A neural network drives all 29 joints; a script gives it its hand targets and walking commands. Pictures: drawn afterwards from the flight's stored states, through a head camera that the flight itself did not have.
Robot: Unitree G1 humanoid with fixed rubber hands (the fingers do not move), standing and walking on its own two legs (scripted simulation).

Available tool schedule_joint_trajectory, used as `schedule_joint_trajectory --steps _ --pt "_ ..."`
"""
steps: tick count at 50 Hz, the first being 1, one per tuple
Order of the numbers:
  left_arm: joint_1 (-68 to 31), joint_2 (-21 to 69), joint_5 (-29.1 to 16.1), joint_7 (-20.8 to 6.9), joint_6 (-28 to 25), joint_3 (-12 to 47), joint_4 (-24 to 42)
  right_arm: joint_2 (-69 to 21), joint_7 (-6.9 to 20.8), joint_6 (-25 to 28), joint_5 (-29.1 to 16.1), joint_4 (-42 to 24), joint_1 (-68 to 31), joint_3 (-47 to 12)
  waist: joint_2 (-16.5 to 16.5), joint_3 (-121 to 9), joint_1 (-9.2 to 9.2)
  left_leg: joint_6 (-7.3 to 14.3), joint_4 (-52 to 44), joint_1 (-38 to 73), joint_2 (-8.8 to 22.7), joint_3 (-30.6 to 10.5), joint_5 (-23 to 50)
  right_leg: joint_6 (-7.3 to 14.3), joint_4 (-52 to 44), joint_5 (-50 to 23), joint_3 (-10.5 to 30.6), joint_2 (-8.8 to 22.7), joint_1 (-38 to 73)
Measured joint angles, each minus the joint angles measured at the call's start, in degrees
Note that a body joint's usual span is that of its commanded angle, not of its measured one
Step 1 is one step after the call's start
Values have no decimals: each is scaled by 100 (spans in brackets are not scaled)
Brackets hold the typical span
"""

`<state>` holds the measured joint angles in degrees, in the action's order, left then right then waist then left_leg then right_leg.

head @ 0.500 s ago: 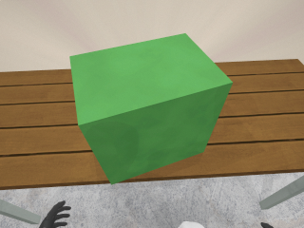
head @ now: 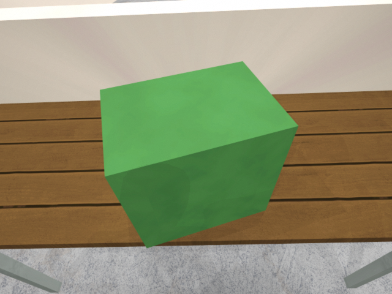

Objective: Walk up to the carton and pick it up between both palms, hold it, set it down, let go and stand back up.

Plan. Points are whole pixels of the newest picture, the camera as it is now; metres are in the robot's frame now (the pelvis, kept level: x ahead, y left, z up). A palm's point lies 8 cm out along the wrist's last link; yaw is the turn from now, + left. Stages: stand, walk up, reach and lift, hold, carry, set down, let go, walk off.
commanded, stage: walk up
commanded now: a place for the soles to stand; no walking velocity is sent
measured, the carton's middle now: (193, 157) +0.37 +0.02 +0.07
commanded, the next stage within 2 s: stand in 0.74 s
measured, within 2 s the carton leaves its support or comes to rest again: neither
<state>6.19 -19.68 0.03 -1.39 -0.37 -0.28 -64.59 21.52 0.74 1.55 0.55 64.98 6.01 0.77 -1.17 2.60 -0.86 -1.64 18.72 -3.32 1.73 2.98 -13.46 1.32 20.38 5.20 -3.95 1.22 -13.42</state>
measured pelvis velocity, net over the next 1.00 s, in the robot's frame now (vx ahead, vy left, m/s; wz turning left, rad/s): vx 0.02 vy -0.01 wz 0.04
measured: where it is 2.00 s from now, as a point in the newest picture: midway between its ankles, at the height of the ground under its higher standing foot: outside the picture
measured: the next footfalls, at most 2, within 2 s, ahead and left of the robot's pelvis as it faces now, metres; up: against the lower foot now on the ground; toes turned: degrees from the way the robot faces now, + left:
none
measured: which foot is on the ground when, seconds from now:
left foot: down 0.00-1.00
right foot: down 0.00-1.00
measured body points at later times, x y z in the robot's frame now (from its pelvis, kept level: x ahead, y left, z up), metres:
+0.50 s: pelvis +0.02 +0.00 +0.00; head +0.02 -0.01 +0.45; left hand +0.14 +0.30 -0.12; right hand +0.08 -0.32 -0.14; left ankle -0.04 +0.14 -0.75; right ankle +0.07 -0.10 -0.75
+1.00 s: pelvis +0.02 -0.01 -0.01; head +0.05 -0.02 +0.44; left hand +0.12 +0.31 -0.12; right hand +0.11 -0.32 -0.14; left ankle -0.04 +0.14 -0.75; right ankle +0.07 -0.11 -0.75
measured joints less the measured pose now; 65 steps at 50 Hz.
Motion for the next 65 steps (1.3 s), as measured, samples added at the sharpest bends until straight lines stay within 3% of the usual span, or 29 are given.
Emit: schedule_joint_trajectory --steps 19,48,51,54,56,60,65 --pt "-280 -61 7 59 -43 -12 44 28 -78 -43 23 148 262 14 40 -126 170 -33 -104 258 25 -56 -131 1 186 307 -41 -7 144" --pt "-96 -50 7 60 4 -25 65 52 -78 -57 53 -35 245 8 -40 -18 54 -89 -134 305 109 -63 -186 29 168 372 -52 -77 188" --pt "-257 -96 -17 105 1212 -310 1015 -79 65 172 537 -260 -20 443 27 85 222 -92 853 -513 89 -243 -559 43 848 621 -204 21 -428" --pt "-487 -137 23 113 2371 -325 2310 -152 244 221 509 -687 -442 622 43 489 213 -144 1693 -970 161 -302 -887 97 1393 754 -228 -20 -758" --pt "-539 -26 140 81 2823 -331 3088 -144 304 205 372 -955 -550 634 -25 606 171 -109 2007 -1072 242 -347 -1055 90 1537 863 -271 -89 -777" --pt "-447 285 356 -14 3178 -381 3999 -145 350 160 218 -1295 -500 545 -70 570 116 -137 2067 -920 288 -441 -1106 74 1474 893 -345 -136 -536" --pt "-34 440 473 40 3274 -416 4485 -127 415 47 171 -1629 -289 455 -43 445 116 -119 1683 -516 263 -499 -965 59 1089 774 -402 -130 -88"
